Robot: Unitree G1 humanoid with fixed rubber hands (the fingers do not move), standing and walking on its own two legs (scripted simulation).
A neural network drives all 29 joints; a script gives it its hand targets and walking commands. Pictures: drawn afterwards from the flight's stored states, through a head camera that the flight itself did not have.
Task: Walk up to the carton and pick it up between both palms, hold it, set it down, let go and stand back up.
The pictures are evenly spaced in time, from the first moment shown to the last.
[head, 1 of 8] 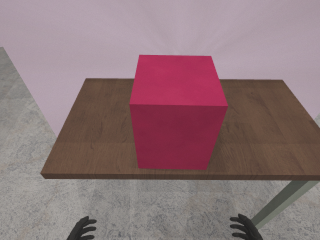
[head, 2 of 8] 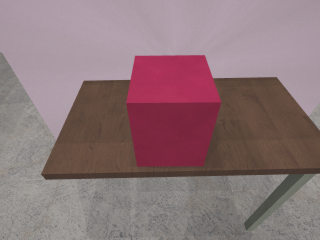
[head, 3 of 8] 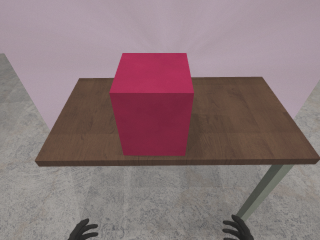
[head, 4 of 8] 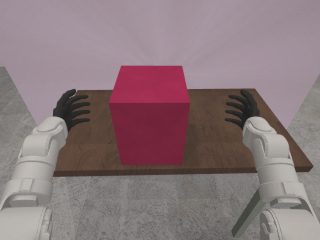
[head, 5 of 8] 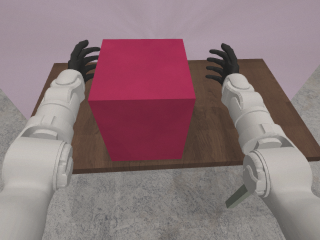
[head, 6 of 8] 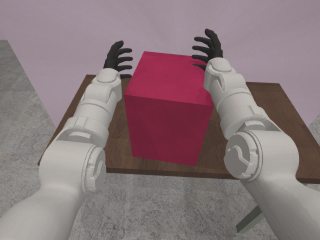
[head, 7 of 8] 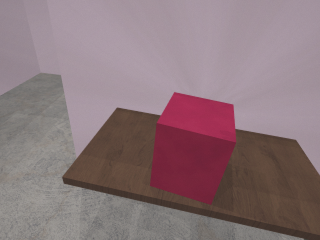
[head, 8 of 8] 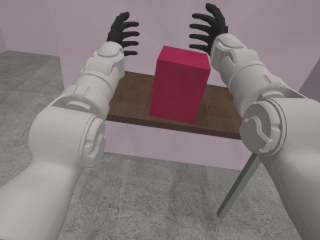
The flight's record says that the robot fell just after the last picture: yes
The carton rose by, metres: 0.03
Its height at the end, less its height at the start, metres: +0.00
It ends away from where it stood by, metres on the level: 0.02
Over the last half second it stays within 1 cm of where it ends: yes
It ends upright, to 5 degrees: yes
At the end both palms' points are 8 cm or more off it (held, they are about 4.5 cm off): yes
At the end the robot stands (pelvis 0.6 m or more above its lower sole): yes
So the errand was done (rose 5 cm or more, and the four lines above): no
